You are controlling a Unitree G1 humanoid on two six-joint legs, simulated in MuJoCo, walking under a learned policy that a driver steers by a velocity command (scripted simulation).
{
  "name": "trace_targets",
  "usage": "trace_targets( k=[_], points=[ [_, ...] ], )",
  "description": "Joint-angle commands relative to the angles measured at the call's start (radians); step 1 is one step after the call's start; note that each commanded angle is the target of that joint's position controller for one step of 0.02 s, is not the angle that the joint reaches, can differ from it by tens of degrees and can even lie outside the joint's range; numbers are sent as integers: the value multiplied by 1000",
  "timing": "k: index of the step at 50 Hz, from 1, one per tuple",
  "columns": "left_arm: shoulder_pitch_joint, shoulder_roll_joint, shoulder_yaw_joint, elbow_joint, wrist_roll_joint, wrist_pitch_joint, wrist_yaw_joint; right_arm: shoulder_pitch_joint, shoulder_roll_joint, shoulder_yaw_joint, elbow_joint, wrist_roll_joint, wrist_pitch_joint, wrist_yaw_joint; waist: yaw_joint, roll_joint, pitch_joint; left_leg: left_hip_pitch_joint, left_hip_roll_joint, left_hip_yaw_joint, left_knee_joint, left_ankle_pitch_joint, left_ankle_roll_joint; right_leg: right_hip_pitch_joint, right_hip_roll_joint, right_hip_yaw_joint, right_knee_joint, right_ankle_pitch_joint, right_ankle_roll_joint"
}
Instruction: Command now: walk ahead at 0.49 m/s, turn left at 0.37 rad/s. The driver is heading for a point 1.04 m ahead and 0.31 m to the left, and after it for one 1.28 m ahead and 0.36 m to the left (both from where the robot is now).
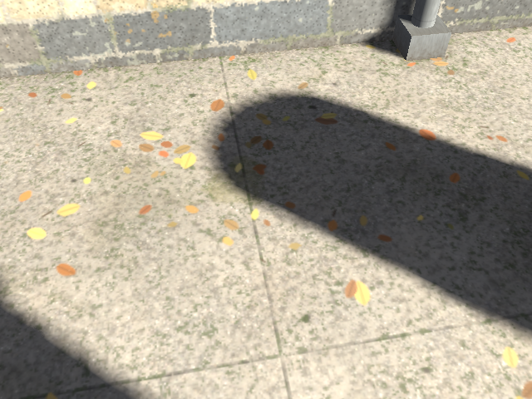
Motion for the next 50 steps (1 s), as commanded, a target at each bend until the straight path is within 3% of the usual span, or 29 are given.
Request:
trace_targets(
  k=[1,3,4,5,8,11,13,14,15,16,17,18,19,20,21,23,26,30,33,35,37,38,39,40,41,42,44,47,50],
  points=[
    [-111,8,-26,-88,28,-44,-11,-33,28,8,-61,-1,0,21,-63,-71,25,0,31,9,-168,223,-3,-94,-271,64,-171,397,-173],
    [-62,25,-35,-65,18,-50,-24,-100,29,10,-76,-5,13,27,-60,-83,45,80,27,54,-335,297,-12,-113,-267,17,-184,468,-164],
    [-36,184,14,-53,-84,-34,7,-195,-32,-9,-127,122,14,-35,-26,-43,86,46,11,54,-372,267,-28,-77,-263,0,-183,376,-87],
    [-5,198,15,-42,-98,-28,21,-245,-34,-4,-150,129,12,-54,-13,-42,96,24,8,55,-448,270,-32,-26,-282,9,-194,328,-75],
    [50,169,22,-11,-79,-8,35,-318,-27,-10,-185,101,25,-53,8,-67,133,-17,4,81,-589,245,-17,139,-317,-6,-172,316,-58],
    [35,168,35,-17,-77,3,34,-332,-39,-25,-207,93,32,-31,-14,-92,103,68,-47,157,-618,114,37,238,-337,-51,-41,668,-44],
    [15,203,48,-32,-78,21,42,-252,-80,-48,-204,88,37,-24,-69,-135,40,204,-118,221,-612,-22,71,267,-336,-72,162,977,-29],
    [-15,221,51,-45,-79,33,43,-127,-121,-71,-174,88,37,-24,-137,-132,-27,383,-156,232,-681,-4,98,221,-308,-87,355,1010,-8],
    [-36,217,48,-71,-75,29,44,47,-197,-106,-134,77,42,-39,-208,-94,-120,707,-113,106,-691,38,143,-12,-266,-78,626,821,28],
    [9,91,4,-135,-45,3,20,146,-299,-124,-122,75,37,-54,-146,163,-228,1121,157,-412,-725,-45,319,-517,-79,-26,1054,-62,99],
    [-39,98,-4,-159,-79,-49,1,167,-273,-107,-127,68,34,-61,-151,149,-365,1199,250,-745,-923,-110,376,-657,8,212,1240,-362,85],
    [-141,152,13,-192,-116,-76,-5,139,-212,-91,-128,55,28,-66,-161,113,-266,1144,204,-594,-937,-38,305,-759,-55,265,1238,-280,58],
    [-175,165,11,-205,-112,-85,2,53,-171,-80,-148,64,21,-68,-116,25,-184,985,167,-446,-932,75,263,-732,-105,259,1149,-186,48],
    [-194,170,18,-207,-84,-81,15,-31,-151,-72,-168,70,16,-66,-64,-49,-127,814,131,-352,-947,181,236,-662,-138,246,1068,-147,58],
    [-195,179,25,-219,-70,-65,17,-60,-127,-64,-173,71,14,-67,-23,-69,-109,704,110,-314,-980,190,225,-589,-164,256,1015,-127,66],
    [-185,152,21,-239,-56,-39,15,-58,-135,-64,-173,76,12,-71,14,-59,-70,585,77,-285,-1016,170,221,-539,-182,247,911,-126,86],
    [-293,141,11,-280,-44,-25,22,-8,-191,-82,-172,78,10,-92,-6,-30,-20,477,42,-221,-1044,194,209,-539,-166,221,710,-10,117],
    [-444,127,3,-316,-59,-27,20,52,-184,-82,-175,81,16,-93,-76,36,-13,406,-34,-154,-992,171,142,-409,-88,197,379,268,120],
    [-496,141,4,-335,-74,-27,7,103,-167,-80,-168,89,16,-92,-110,59,-12,473,-6,-232,-944,66,137,-380,-61,216,264,284,112],
    [-496,171,16,-342,-79,-37,-3,125,-168,-80,-170,89,19,-94,-97,72,-25,566,30,-316,-861,40,128,-360,-53,242,216,205,91],
    [-412,198,31,-324,-85,-55,-12,98,-170,-82,-198,84,26,-99,-33,87,-45,582,19,-349,-772,84,107,-243,-41,230,156,139,57],
    [-311,225,45,-303,-75,-59,-6,83,-138,-72,-210,80,23,-97,19,71,-113,529,-29,-314,-648,149,73,-61,-74,246,159,133,21],
    [-144,288,62,-285,-57,-59,0,69,-77,-52,-237,65,15,-92,85,-27,-235,389,-94,-215,-378,17,30,191,-249,399,171,96,-52],
    [-51,357,80,-243,-46,-46,0,206,-46,-39,-261,96,6,-89,26,-371,-327,45,-206,-94,-94,-420,-35,474,-476,841,79,-73,-233],
    [-60,268,65,-250,-66,-38,0,212,-148,-53,-233,107,5,-92,46,-302,-271,-92,-118,-102,53,-409,-49,451,-489,949,32,-311,-237],
    [-96,199,46,-258,-72,-28,4,113,-193,-64,-241,94,10,-92,73,-193,-150,-121,-86,-88,99,-302,-55,338,-434,803,17,-314,-191],
    [-161,163,29,-243,-61,-14,-4,8,-153,-62,-267,64,13,-92,39,-93,-26,-60,-36,-52,33,-196,-52,106,-345,596,-28,-102,-153],
    [-184,141,16,-219,-60,-21,-15,23,-96,-54,-277,74,18,-87,-20,-136,-11,47,-2,-13,-107,-170,-55,-18,-274,438,-77,92,-143],
    [-165,203,33,-196,-72,-20,-14,-59,-69,-37,-305,61,17,-80,-15,-113,-10,64,23,32,-305,-67,-71,-39,-276,353,-107,214,-159]
  ],
)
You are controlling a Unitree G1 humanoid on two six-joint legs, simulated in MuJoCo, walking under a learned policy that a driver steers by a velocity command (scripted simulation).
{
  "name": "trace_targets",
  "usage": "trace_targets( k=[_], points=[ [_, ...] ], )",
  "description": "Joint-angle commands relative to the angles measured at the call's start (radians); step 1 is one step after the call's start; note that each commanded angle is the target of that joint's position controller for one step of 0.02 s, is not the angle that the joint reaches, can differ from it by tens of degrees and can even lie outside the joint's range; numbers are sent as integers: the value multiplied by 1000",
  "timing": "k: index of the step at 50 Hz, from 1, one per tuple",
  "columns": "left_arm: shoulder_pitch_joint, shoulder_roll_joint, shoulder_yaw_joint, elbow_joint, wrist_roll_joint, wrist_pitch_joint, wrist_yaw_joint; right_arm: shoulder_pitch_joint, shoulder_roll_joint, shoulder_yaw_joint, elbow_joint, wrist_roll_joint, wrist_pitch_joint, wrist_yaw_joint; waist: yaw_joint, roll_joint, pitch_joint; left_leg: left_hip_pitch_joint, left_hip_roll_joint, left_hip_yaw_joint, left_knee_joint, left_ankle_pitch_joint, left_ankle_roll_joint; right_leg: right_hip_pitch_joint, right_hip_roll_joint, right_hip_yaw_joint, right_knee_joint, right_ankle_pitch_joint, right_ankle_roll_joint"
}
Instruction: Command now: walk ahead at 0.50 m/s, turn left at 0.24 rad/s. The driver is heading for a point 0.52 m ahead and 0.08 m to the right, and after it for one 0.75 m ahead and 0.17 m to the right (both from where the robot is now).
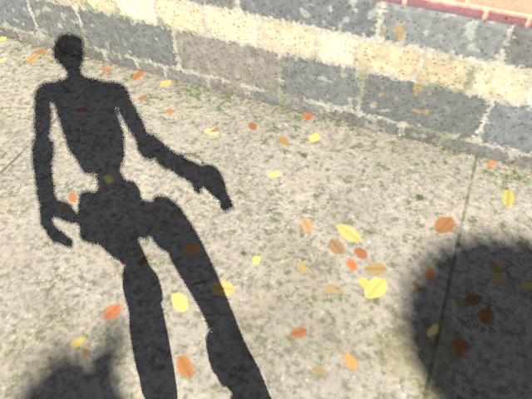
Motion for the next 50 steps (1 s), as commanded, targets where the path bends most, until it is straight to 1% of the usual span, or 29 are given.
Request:
trace_targets(
  k=[1,4,8,10,11,12,13,14,15,16,17,18,19,23,28,32,34,36,37,38,39,40,41,42,43,44,45,47,50],
  points=[
    [-64,145,27,-61,-10,-13,1,-54,9,16,-82,-8,-15,10,-31,-120,-21,-35,46,11,-193,125,-11,48,-246,195,-180,196,-189],
    [-19,177,33,-41,-24,-5,0,-141,2,22,-97,2,-17,21,1,-131,-12,54,19,44,-362,228,-17,34,-231,139,-178,162,-170],
    [43,198,37,-7,-35,8,-2,-224,-31,16,-130,11,-20,34,19,-140,16,93,-2,56,-482,192,8,107,-281,159,-139,120,-153],
    [36,210,38,3,-40,17,1,-174,-51,5,-119,6,-22,36,-28,-140,-1,214,-32,87,-557,176,38,111,-280,141,-63,204,-129],
    [40,199,32,8,-40,19,2,-81,-81,-13,-88,-1,-20,30,-72,-127,-54,365,-59,106,-585,167,60,90,-245,103,48,336,-106],
    [29,164,18,2,-29,18,5,83,-137,-37,-49,-9,-21,21,-146,-84,-151,602,6,26,-573,188,102,-16,-191,44,270,346,-66],
    [63,81,-13,-37,-9,3,4,219,-241,-59,-34,-29,-17,11,-171,133,-278,960,265,-347,-609,128,224,-392,-64,-37,665,8,11],
    [72,88,-16,-36,-18,-13,6,269,-214,-50,-19,-16,-18,16,-180,229,-347,993,362,-627,-729,27,297,-561,-22,85,864,-406,11],
    [31,156,6,-41,-42,-18,3,217,-156,-29,-20,-11,-21,19,-170,140,-232,895,337,-525,-743,-17,264,-643,-75,136,949,-351,0],
    [-17,157,5,-49,-45,-14,3,150,-116,-15,-28,-10,-24,20,-142,96,-152,770,293,-387,-762,-1,225,-634,-115,120,933,-261,-10],
    [-39,144,7,-49,-33,-5,6,79,-83,-4,-27,-13,-29,25,-107,53,-87,647,249,-295,-804,35,201,-599,-144,113,882,-185,-6],
    [-33,140,12,-45,-26,10,11,34,-58,3,-26,-18,-38,28,-73,69,-50,557,219,-224,-841,95,179,-546,-168,126,836,-130,-3],
    [-12,122,11,-37,-28,25,11,10,-50,3,-18,-23,-45,30,-48,78,-33,496,202,-170,-874,138,168,-498,-173,133,821,-92,1],
    [-50,91,12,-50,-28,45,11,42,-71,-9,30,-34,-65,17,-36,18,-3,487,191,-12,-909,359,160,-544,-152,174,735,70,21],
    [-182,67,0,-92,-19,42,-14,73,-95,-12,67,-27,-61,-4,-73,6,34,507,169,137,-928,398,121,-509,-128,112,472,294,15],
    [-307,48,-16,-153,-20,45,-38,153,-119,-20,111,-16,-42,-12,-124,-13,84,651,213,182,-898,443,114,-562,-123,59,352,248,-10],
    [-345,53,-17,-186,-21,46,-52,170,-131,-24,123,-9,-26,-13,-129,-5,88,722,233,202,-846,540,106,-570,-109,18,319,156,-30],
    [-317,76,-6,-204,-13,47,-62,134,-160,-29,111,-4,-8,-24,-90,34,53,725,219,243,-709,935,78,-447,-42,-63,292,52,-58],
    [-252,99,6,-197,-11,46,-64,126,-177,-32,105,-1,2,-32,-55,62,5,723,210,250,-601,1115,61,-349,3,-94,288,18,-74],
    [-119,143,29,-170,-14,44,-61,109,-190,-34,99,3,8,-37,14,66,-65,688,186,258,-433,1149,37,-178,40,-94,223,68,-100],
    [15,210,59,-141,-9,45,-43,94,-189,-31,87,8,2,-39,88,26,-137,538,132,271,-193,964,-15,78,26,-23,128,261,-142],
    [53,323,76,-134,0,55,-17,163,-71,3,49,-50,-18,-28,14,-242,-250,160,-1,256,187,-17,-80,446,-232,308,250,779,-257],
    [42,323,63,-180,12,49,-19,213,-70,24,25,-36,-51,-6,3,-271,-478,-58,-134,27,452,-419,-106,656,-437,751,145,838,-471],
    [33,265,52,-196,14,56,-19,109,-143,3,20,-2,-62,2,59,-125,-461,-80,-63,-73,457,-335,-86,594,-375,605,120,830,-412],
    [-37,216,41,-202,-6,56,-16,46,-129,10,-11,9,-60,-2,32,-90,-322,-120,-26,-48,375,-244,-75,462,-323,475,107,753,-358],
    [-90,188,34,-209,-22,58,-13,26,-120,9,-2,-9,-50,-17,-6,-12,-211,-107,2,-28,305,-197,-85,302,-274,409,72,688,-315],
    [-127,169,28,-218,-22,62,-7,31,-132,0,-6,-20,-32,-27,-41,-17,-164,-52,20,-29,249,-162,-91,172,-246,373,38,644,-299],
    [-152,179,31,-232,-1,66,-5,56,-117,-2,-18,-23,-2,-32,-85,-60,-132,34,17,-22,169,-137,-101,16,-213,343,2,641,-290],
    [-145,209,41,-232,0,74,8,47,-85,9,-25,-31,14,-42,-91,-91,-153,56,-10,-7,13,-71,-125,-51,-178,299,17,687,-269]
  ],
)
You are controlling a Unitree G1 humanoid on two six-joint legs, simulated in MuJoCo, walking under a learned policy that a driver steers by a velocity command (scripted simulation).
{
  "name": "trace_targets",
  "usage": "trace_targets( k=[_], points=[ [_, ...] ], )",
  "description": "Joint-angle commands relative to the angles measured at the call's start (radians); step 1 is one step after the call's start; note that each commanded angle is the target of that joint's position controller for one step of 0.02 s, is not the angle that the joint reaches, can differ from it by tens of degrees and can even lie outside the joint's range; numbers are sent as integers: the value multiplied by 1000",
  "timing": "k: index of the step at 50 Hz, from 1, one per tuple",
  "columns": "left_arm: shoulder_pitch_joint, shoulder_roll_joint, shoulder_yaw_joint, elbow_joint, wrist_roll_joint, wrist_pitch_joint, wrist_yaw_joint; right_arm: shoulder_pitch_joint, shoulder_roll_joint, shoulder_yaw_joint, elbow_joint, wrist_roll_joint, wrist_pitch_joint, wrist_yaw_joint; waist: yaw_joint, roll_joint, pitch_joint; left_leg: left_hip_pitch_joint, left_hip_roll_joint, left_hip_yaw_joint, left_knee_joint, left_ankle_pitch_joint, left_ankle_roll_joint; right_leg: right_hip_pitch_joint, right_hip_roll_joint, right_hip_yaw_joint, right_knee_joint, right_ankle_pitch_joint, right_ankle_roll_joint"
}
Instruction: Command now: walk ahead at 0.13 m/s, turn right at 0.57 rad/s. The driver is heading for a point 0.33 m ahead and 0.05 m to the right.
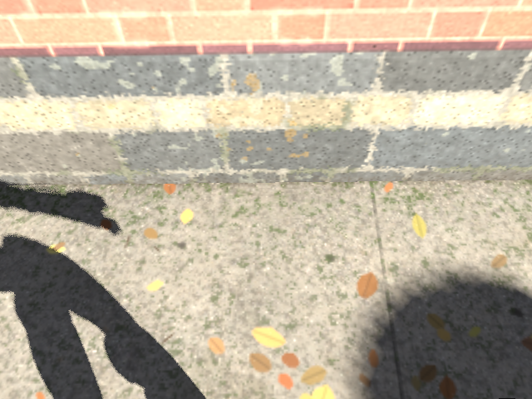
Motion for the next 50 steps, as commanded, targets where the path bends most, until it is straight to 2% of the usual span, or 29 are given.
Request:
trace_targets(
  k=[1,4,7,10,12,13,14,15,16,17,18,21,25,27,30,31,32,33,34,35,36,37,38,39,40,42,45,48,50],
  points=[
    [-19,160,45,-78,-4,-1,21,121,-61,-16,-28,-7,16,-13,-51,-67,-240,63,-22,14,-113,88,-24,119,-251,220,-66,578,-187],
    [-28,161,45,-91,-15,26,38,53,-64,-14,-48,-1,27,-9,-32,-98,-249,89,-43,1,-231,184,-28,98,-221,251,-59,329,-141],
    [-27,158,44,-103,-12,43,45,-9,-70,-14,-71,7,29,-1,-9,-138,-217,113,-67,-16,-347,186,-21,92,-211,325,-57,97,-120],
    [-23,149,42,-113,-13,50,43,-14,-81,-21,-82,10,13,11,-6,-176,-206,169,-91,-23,-486,139,0,139,-215,401,1,131,-107],
    [-47,130,35,-128,-24,54,44,52,-86,-30,-67,11,-2,20,-52,-177,-198,317,-78,-8,-727,293,35,121,-173,413,71,117,-58],
    [-11,85,22,-135,-16,55,45,92,-137,-44,-66,-2,-2,18,-43,-90,-242,468,72,-115,-762,330,90,27,-121,361,184,-132,-10],
    [65,42,10,-148,-13,49,41,80,-216,-61,-73,-24,13,10,23,205,-233,596,276,-347,-789,454,231,-199,48,163,382,-518,53],
    [49,118,28,-162,-9,31,35,119,-197,-66,-66,-33,14,15,-9,293,-226,584,376,-545,-856,264,342,-339,-5,110,579,-536,83],
    [17,174,45,-150,-16,27,32,104,-143,-53,-82,-23,12,11,-30,190,-184,551,326,-473,-870,48,324,-365,-64,113,663,-430,94],
    [3,171,49,-141,-15,34,31,78,-117,-47,-83,-7,15,6,-25,150,-147,521,262,-380,-878,-50,273,-378,-85,83,692,-357,109],
    [11,159,49,-135,-10,42,30,67,-103,-41,-87,8,17,0,-24,147,-127,514,225,-320,-888,-71,241,-389,-98,62,725,-315,126],
    [-16,94,30,-150,-18,33,10,110,-113,-42,-74,3,10,-8,-50,143,-86,474,180,-176,-938,-35,222,-381,-124,-5,720,-220,138],
    [-79,62,15,-172,-17,15,-3,154,-141,-55,-53,6,-4,1,-81,148,-93,497,205,-85,-958,26,237,-330,-162,-27,539,-166,137],
    [-97,35,3,-173,-13,8,-8,142,-149,-56,-41,7,-4,10,-79,138,-74,438,192,-13,-940,166,239,-213,-158,-48,402,-171,126],
    [-83,46,4,-176,-12,7,-14,157,-185,-66,-14,28,4,20,-72,157,-78,420,209,14,-876,287,243,-84,-130,-85,247,-206,111],
    [-60,50,7,-172,-14,7,-15,144,-189,-66,-11,37,8,23,-50,155,-88,418,211,16,-839,311,231,-27,-119,-91,165,-152,98],
    [-18,52,11,-157,-12,8,-16,131,-183,-62,-7,45,11,25,-23,142,-105,398,202,28,-789,325,211,67,-98,-103,69,-77,81],
    [33,72,23,-137,-11,11,-10,149,-148,-49,3,40,10,27,-5,109,-133,361,172,53,-715,341,177,189,-81,-97,11,-41,61],
    [101,112,36,-132,-8,13,3,164,-88,-27,6,16,3,31,22,24,-196,291,109,127,-553,290,111,352,-161,4,-11,94,37],
    [121,225,50,-159,16,17,20,174,-10,6,-42,-31,-8,36,-3,-275,-258,34,-2,217,-233,-94,12,539,-425,344,-6,410,-84],
    [168,203,44,-139,20,16,20,173,-71,-7,-33,-6,-8,29,42,-300,-305,-40,-17,105,-65,-261,-12,486,-520,468,-72,409,-225],
    [158,162,29,-129,11,7,14,153,-135,-25,-26,17,0,26,47,-220,-259,-61,12,72,27,-236,-9,455,-471,393,-66,392,-219],
    [117,131,18,-120,5,0,12,141,-133,-26,-15,22,8,25,28,-179,-225,-73,27,65,32,-183,-1,414,-414,310,-57,369,-178],
    [70,115,11,-120,4,-1,11,133,-126,-26,-3,13,17,16,11,-131,-203,-62,40,58,1,-127,4,364,-381,263,-65,349,-145],
    [14,103,2,-129,12,-1,14,120,-129,-25,-8,1,27,10,-8,-128,-178,-11,51,52,-36,-70,-2,294,-362,225,-85,385,-136],
    [-44,73,-9,-120,26,-5,21,160,-88,-15,10,3,38,3,-54,-132,-189,124,36,57,-122,21,-9,200,-319,144,-96,470,-131],
    [-69,65,-11,-101,23,-4,26,138,-50,4,10,3,46,-1,-50,-141,-192,238,15,69,-332,60,-9,172,-290,95,-87,454,-130],
    [-45,73,-12,-70,18,7,24,102,-65,6,-1,8,55,3,-26,-140,-185,311,4,71,-476,104,2,177,-311,141,-86,311,-142],
    [-62,56,-22,-55,9,10,20,106,-62,9,4,2,54,9,-51,-119,-156,413,-10,83,-660,239,30,136,-284,142,-69,139,-103]
  ],
)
